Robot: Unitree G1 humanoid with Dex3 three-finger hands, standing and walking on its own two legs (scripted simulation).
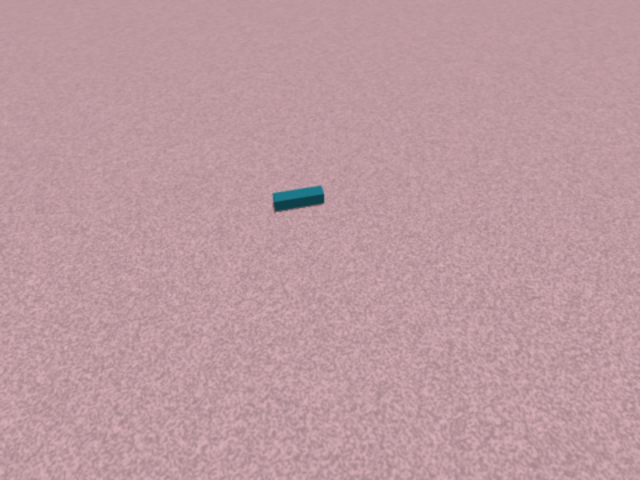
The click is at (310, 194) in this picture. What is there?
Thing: lying carton
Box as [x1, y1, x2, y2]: [272, 186, 323, 210]
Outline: 321,186 272,193 275,210 323,202 323,192
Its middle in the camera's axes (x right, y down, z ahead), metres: -0.10 -0.20 +1.82
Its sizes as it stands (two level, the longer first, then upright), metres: 0.229 0.061 0.056
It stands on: the floor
